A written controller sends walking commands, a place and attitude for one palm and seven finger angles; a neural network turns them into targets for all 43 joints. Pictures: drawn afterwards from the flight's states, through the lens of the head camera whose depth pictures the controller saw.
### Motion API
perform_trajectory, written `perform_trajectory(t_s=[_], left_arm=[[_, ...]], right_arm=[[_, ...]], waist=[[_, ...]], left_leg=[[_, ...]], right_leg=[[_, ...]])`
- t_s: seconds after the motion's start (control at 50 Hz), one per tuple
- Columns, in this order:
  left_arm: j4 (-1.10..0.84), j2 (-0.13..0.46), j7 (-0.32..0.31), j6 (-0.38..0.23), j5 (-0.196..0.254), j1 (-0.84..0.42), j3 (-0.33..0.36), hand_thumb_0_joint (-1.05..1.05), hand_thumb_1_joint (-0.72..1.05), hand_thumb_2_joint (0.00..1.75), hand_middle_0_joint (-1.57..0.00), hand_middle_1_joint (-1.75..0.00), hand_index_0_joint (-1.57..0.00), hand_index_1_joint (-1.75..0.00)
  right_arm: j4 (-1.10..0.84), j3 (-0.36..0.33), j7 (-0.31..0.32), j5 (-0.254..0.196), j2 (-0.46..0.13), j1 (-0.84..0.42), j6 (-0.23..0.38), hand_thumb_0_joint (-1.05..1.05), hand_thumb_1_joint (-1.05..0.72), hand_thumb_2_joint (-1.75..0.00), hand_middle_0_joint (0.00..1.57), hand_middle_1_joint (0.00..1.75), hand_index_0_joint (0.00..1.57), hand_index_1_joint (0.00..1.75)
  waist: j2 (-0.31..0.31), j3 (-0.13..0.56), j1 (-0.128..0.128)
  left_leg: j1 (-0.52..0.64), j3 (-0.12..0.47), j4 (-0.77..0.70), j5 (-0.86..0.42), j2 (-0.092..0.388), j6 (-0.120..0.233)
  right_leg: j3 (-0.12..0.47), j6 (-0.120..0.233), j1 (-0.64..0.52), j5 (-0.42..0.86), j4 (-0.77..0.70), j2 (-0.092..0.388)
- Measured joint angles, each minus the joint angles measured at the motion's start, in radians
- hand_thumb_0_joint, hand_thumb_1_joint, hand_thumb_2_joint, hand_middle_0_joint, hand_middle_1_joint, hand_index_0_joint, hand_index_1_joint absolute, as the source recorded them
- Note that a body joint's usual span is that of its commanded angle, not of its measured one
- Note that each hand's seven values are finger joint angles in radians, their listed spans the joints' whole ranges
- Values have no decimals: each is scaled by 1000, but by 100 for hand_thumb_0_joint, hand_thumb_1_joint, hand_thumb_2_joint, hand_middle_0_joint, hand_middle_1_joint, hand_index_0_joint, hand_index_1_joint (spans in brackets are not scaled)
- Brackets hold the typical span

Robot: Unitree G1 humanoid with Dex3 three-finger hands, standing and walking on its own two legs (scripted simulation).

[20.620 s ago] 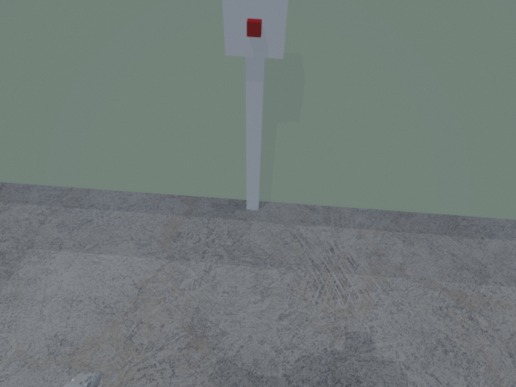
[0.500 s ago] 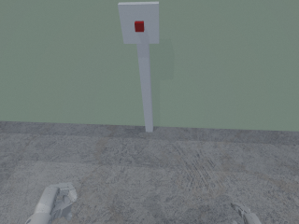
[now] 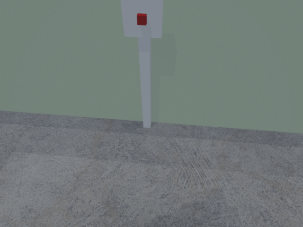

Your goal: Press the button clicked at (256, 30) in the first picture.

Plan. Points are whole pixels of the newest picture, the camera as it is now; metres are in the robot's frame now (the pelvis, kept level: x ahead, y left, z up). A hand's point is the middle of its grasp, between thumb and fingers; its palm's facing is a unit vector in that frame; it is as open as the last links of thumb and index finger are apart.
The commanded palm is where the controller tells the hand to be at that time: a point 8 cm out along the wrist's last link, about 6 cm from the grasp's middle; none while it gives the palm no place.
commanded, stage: let the arm hang, fingers relaxed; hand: left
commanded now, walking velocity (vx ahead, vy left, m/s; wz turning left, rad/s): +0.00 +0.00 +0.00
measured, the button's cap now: (142, 19) +0.90 +0.09 +0.12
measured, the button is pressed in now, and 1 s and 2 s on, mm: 0 0 0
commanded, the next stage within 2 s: stand and wait in 0.44 s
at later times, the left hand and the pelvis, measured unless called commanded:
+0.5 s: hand out of the picture +0.08 +0.19 -0.16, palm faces +0.00 -0.97 -0.25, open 7.4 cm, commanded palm none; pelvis +0.02 -0.01 +0.01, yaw +0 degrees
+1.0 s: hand out of the picture +0.12 +0.22 -0.15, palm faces -0.01 -0.94 -0.33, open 7.4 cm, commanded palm none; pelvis +0.04 -0.02 +0.01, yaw +0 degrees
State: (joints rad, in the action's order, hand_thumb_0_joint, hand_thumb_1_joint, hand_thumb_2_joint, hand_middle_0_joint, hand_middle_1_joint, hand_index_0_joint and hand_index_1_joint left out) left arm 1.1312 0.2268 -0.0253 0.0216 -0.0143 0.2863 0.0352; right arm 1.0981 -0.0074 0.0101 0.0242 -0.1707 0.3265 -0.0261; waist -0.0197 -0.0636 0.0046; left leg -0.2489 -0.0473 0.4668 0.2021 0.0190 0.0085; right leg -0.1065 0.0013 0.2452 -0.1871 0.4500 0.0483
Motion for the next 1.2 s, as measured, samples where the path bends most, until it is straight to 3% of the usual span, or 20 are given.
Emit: perform_trajectory(t_s=[0.14, 0.36, 0.8, 1.2], left_arm=[[-11, -22, -2, -12, 0, -64, -2, 1, 91, 90, -25, -37, -25, -36], [-23, -35, 5, -28, -1, -128, -8, 0, 91, 90, -20, -31, -20, -30], [14, 62, 14, -33, 2, -146, -5, 1, 91, 90, -20, -30, -20, -30], [-6, 79, 17, -44, 2, -201, -15, 1, 91, 90, -20, -30, -20, -30]], right_arm=[[2, 1, 3, 1, 5, -54, 14, 1, -91, -90, 20, 30, 20, 30], [5, -1, 5, 0, -19, -118, 27, 1, -91, -90, 20, 29, 20, 30], [31, -3, 1, -4, -118, -174, 22, 1, -91, -90, 20, 30, 20, 30], [17, 7, -3, -4, -147, -224, 30, 1, -91, -90, 20, 30, 20, 30]], waist=[[4, 18, 1], [12, 21, 5], [5, -2, 2], [4, 18, 6]], left_leg=[[25, -7, -23, -2, -4, 0], [67, -7, -69, -10, -3, -7], [120, -1, -134, -18, 15, -26], [161, -5, -177, -17, 21, -34]], right_leg=[[7, -4, -15, -4, -7, 3], [6, -2, -51, -2, -41, -1], [-2, 12, -107, 5, -111, -24], [1, 16, -141, 0, -144, -33]])
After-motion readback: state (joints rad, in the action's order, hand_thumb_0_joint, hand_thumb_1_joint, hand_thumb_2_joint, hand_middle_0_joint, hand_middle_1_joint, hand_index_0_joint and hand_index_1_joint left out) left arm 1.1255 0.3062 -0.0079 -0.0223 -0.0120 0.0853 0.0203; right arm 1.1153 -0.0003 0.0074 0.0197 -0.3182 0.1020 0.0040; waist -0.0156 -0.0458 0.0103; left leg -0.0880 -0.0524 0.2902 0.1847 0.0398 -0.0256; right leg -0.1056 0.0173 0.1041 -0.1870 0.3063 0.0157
